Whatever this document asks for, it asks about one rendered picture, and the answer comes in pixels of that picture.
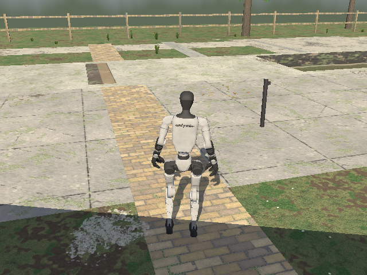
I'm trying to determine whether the right robot hand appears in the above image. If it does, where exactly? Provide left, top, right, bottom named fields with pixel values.
left=205, top=162, right=218, bottom=176

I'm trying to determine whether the robot left forearm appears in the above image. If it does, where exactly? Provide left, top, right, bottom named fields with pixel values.
left=153, top=137, right=163, bottom=158

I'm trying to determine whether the humanoid robot torso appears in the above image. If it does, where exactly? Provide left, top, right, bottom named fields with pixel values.
left=172, top=114, right=198, bottom=172

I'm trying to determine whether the left robot thigh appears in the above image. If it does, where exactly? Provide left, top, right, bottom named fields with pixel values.
left=164, top=159, right=175, bottom=197

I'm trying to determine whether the left robot hand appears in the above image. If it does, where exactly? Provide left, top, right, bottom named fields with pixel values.
left=151, top=156, right=165, bottom=168

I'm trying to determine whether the left robot upper arm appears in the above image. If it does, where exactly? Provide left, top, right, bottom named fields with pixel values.
left=157, top=115, right=174, bottom=146

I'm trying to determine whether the robot right forearm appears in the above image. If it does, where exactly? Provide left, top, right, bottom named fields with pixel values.
left=206, top=141, right=217, bottom=164

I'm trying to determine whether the right robot upper arm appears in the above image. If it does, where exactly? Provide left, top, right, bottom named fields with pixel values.
left=198, top=117, right=212, bottom=149

